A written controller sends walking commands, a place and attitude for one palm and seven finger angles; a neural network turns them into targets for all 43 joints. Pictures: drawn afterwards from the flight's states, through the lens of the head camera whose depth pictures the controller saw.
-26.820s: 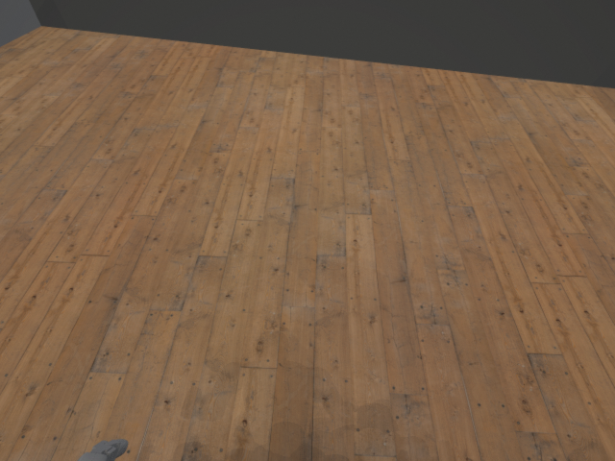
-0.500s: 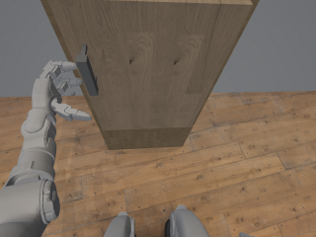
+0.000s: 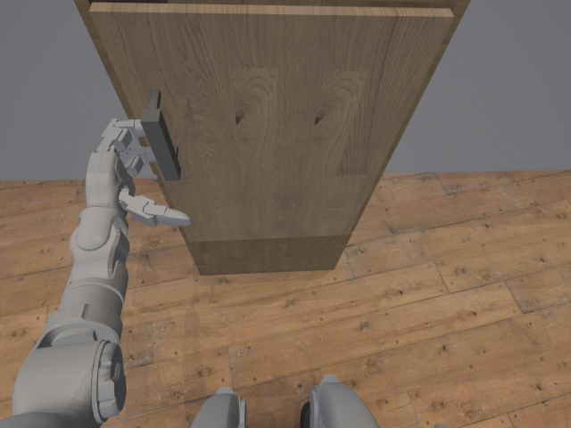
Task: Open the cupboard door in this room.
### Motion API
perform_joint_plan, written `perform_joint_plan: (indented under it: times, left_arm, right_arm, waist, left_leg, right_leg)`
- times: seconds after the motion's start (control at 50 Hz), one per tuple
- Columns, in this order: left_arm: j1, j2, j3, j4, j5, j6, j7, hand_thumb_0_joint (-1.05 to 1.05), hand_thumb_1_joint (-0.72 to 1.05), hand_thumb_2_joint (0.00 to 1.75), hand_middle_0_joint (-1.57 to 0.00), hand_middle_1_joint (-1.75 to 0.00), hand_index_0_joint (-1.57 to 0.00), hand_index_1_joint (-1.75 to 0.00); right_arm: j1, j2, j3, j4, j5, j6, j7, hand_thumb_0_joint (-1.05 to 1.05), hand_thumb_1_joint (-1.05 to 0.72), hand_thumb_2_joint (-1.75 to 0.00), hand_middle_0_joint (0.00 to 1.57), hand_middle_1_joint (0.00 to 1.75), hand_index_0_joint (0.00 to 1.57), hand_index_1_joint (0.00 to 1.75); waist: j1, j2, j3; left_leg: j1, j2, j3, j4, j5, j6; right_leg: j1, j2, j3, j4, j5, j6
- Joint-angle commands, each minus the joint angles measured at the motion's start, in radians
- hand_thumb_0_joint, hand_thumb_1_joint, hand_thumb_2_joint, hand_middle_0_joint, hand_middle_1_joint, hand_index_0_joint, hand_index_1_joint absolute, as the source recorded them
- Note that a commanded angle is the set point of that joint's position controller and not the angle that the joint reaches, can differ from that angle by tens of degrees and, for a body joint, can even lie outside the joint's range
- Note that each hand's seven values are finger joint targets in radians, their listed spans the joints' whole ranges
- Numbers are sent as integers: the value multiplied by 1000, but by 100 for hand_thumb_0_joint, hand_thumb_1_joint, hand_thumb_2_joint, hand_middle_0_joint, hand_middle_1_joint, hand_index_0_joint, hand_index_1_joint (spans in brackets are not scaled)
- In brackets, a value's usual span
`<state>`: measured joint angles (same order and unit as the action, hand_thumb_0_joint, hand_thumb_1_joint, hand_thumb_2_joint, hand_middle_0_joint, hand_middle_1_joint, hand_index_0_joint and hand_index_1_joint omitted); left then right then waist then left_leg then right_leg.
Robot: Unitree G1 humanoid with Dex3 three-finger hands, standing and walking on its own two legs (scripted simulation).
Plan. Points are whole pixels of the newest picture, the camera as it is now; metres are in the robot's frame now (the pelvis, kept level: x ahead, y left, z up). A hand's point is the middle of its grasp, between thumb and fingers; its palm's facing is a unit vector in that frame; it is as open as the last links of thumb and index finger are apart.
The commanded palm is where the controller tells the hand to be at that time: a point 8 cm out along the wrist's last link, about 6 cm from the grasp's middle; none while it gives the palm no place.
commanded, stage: slide the fingers in behind the handle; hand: left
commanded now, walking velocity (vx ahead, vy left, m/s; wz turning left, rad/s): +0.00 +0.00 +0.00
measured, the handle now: (164, 137) +0.52 +0.17 +0.05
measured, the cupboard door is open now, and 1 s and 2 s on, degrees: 1 1 21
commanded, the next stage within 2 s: close the thumb around the handle in 0.56 s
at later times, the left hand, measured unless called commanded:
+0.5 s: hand (173, 169) +0.46 +0.15 +0.05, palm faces +0.02 -1.00 -0.03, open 14.0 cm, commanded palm +0.43 +0.20 +0.05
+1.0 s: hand (174, 174) +0.45 +0.15 +0.05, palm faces +0.02 -1.00 -0.02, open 10.8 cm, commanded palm +0.42 +0.20 +0.05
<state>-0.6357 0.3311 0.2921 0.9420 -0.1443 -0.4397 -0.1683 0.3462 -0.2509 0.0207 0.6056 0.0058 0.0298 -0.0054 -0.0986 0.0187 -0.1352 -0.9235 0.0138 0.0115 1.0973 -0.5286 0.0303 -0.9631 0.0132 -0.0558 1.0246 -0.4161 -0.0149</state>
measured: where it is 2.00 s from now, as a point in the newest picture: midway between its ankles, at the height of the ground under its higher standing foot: outside the picture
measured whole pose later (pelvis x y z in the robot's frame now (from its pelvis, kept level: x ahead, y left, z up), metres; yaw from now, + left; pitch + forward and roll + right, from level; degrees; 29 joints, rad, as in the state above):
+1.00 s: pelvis -0.01 +0.00 +0.00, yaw +0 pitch +20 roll -1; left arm -0.68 0.30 0.27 0.97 -0.11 -0.46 -0.12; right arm 0.33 -0.25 0.02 0.60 0.00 0.03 0.00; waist -0.11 0.02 -0.13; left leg -0.93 0.01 0.02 1.10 -0.52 0.03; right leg -0.98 0.01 -0.05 1.04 -0.41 -0.02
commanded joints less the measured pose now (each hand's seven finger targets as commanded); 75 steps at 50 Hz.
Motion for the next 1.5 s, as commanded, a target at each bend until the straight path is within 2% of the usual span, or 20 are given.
perform_joint_plan:
  times: [0.0, 0.14, 0.22, 0.26, 0.3, 0.4, 0.56, 0.58, 0.64, 0.72, 0.78, 0.88, 0.94, 1.06, 1.12, 1.14, 1.24, 1.32, 1.42, 1.48]
  left_arm:
    - [-424, 84, -67, -261, -6, -98, 0, 0, -50, 30, -30, -120, -30, -120]
    - [-470, 59, -91, -198, 10, -94, 24, 0, -50, 30, -30, -120, -30, -120]
    - [-469, 93, -48, -153, 25, -92, 53, 0, -50, 30, -30, -120, -30, -120]
    - [-454, 173, 25, -131, 28, -91, 70, 0, -50, 30, -30, -120, -30, -120]
    - [-468, 163, 11, -125, 43, -92, 78, 0, -50, 30, -30, -120, -30, -120]
    - [-454, 155, 6, -190, 27, -111, 49, 0, -50, 30, -30, -120, -30, -120]
    - [-452, 149, 2, -161, 14, -72, 39, 0, -50, 30, -30, -120, -30, -120]
    - [-449, 176, 20, -183, 21, -80, 42, 0, -50, 30, -30, -120, -30, -120]
    - [-430, 128, -15, -246, 17, -106, 49, 0, -50, 30, -30, -120, -30, -120]
    - [-373, 112, -19, -228, 11, -103, 51, 0, -28, 40, -32, -122, -32, -122]
    - [-398, 158, 5, -176, 27, -84, 56, 0, -11, 47, -33, -124, -33, -124]
    - [-386, 163, 19, -175, 22, -94, 49, 0, 17, 59, -35, -127, -35, -127]
    - [-424, 108, -28, -176, 16, -98, 44, 0, 34, 66, -36, -129, -36, -129]
    - [-460, 175, 15, -144, 29, -103, 47, 0, 68, 80, -38, -133, -38, -133]
    - [-455, 138, -8, -191, 23, -109, 45, 0, 84, 88, -40, -134, -40, -134]
    - [-443, 118, -24, -180, 20, -106, 43, 0, 90, 90, -40, -135, -40, -135]
    - [-488, 134, -18, -151, 25, -96, 53, 0, 90, 90, -40, -135, -40, -135]
    - [-450, 148, 4, -184, 28, -104, 64, 0, 90, 90, -40, -135, -40, -135]
    - [-450, 134, -19, -167, 36, -100, 65, 0, 90, 90, -40, -135, -40, -135]
    - [-404, 142, -2, -167, 37, -100, 65, 0, 90, 90, -40, -135, -40, -135]
  right_arm:
    - [95, -157, -70, -67, -1, -39, -5, 0, -90, -90, 20, 30, 20, 30]
    - [94, -161, -71, -50, -4, -36, -1, 0, -90, -90, 20, 30, 20, 30]
    - [92, -160, -68, -53, -8, -30, 0, 0, -90, -90, 20, 30, 20, 30]
    - [97, -166, -65, -63, -12, -27, -4, 0, -90, -90, 20, 30, 20, 30]
    - [94, -158, -60, -68, -14, -24, -2, 0, -90, -90, 20, 30, 20, 30]
    - [100, -158, -66, -79, -12, -25, -1, 0, -90, -90, 20, 30, 20, 30]
    - [108, -158, -64, -75, -5, -19, -7, 0, -90, -90, 20, 30, 20, 30]
    - [109, -159, -66, -73, -6, -19, -8, 0, -90, -90, 20, 30, 20, 30]
    - [99, -152, -69, -79, -8, -24, -3, 0, -90, -90, 20, 30, 20, 30]
    - [101, -154, -71, -74, -8, -25, 2, 0, -90, -90, 20, 30, 20, 30]
    - [98, -158, -65, -76, -6, -19, -2, 0, -90, -90, 20, 30, 20, 30]
    - [92, -157, -65, -81, -6, -23, -6, 0, -90, -90, 20, 30, 20, 30]
    - [83, -156, -65, -79, -5, -26, -4, 0, -90, -90, 20, 30, 20, 30]
    - [92, -163, -61, -79, -9, -28, -11, 0, -90, -90, 20, 30, 20, 30]
    - [90, -159, -66, -80, -9, -29, -6, 0, -90, -90, 20, 30, 20, 30]
    - [89, -159, -67, -78, -8, -29, -6, 0, -90, -90, 20, 30, 20, 30]
    - [100, -163, -66, -64, -9, -26, -8, 0, -90, -90, 20, 30, 20, 30]
    - [105, -162, -69, -70, -12, -24, -4, 0, -90, -90, 20, 30, 20, 30]
    - [101, -160, -67, -66, -10, -18, -3, 0, -90, -90, 20, 30, 20, 30]
    - [98, -160, -67, -81, -10, -16, -3, 0, -90, -90, 20, 30, 20, 30]
  waist:
    - [-29, 99, -454]
    - [-44, 31, -394]
    - [-27, 54, -408]
    - [-12, 22, -412]
    - [-21, 10, -419]
    - [-12, 37, -514]
    - [-30, 17, -399]
    - [-16, 35, -431]
    - [-11, 70, -475]
    - [-14, 33, -451]
    - [-19, 5, -382]
    - [-1, 28, -419]
    - [-22, 30, -403]
    - [-24, 11, -411]
    - [-9, 67, -474]
    - [-18, 49, -462]
    - [-37, 15, -427]
    - [-12, 45, -479]
    - [-28, 28, -411]
    - [-12, 17, -430]
  left_leg:
    - [296, -2, -56, -134, 420, -29]
    - [238, -9, -64, -138, 357, -24]
    - [230, -14, -62, -134, 350, -25]
    - [187, -19, -57, -130, 344, -20]
    - [157, -22, -45, -128, 328, -15]
    - [220, -17, -42, -117, 409, -19]
    - [154, -18, -34, -133, 340, -12]
    - [173, -17, -37, -134, 355, -16]
    - [240, -13, -41, -132, 414, -23]
    - [216, -12, -35, -130, 407, -21]
    - [135, -21, -27, -144, 322, -13]
    - [166, -22, -30, -140, 330, -16]
    - [181, -18, -35, -140, 310, -18]
    - [136, -24, -36, -133, 278, -10]
    - [214, -19, -41, -130, 349, -21]
    - [220, -16, -41, -128, 358, -21]
    - [180, -16, -45, -128, 315, -15]
    - [217, -16, -44, -126, 384, -21]
    - [189, -14, -45, -133, 346, -20]
    - [181, -19, -39, -137, 338, -16]
  right_leg:
    - [230, 16, 21, -85, 292, -14]
    - [223, 15, 17, -85, 260, -15]
    - [213, 12, 17, -72, 247, -17]
    - [250, 12, 24, -67, 261, -16]
    - [276, 9, 32, -67, 274, -10]
    - [313, 12, 37, -63, 342, -12]
    - [299, 13, 37, -86, 305, -8]
    - [305, 11, 39, -79, 312, -10]
    - [291, 12, 34, -74, 335, -13]
    - [304, 14, 35, -80, 343, -9]
    - [325, 10, 44, -92, 304, -8]
    - [315, 10, 43, -85, 296, -13]
    - [275, 10, 38, -90, 266, -11]
    - [292, 9, 45, -83, 252, -9]
    - [275, 10, 37, -72, 284, -14]
    - [266, 11, 35, -76, 288, -13]
    - [259, 12, 36, -81, 261, -8]
    - [279, 12, 34, -70, 307, -12]
    - [262, 13, 33, -80, 283, -10]
    - [289, 13, 36, -81, 284, -11]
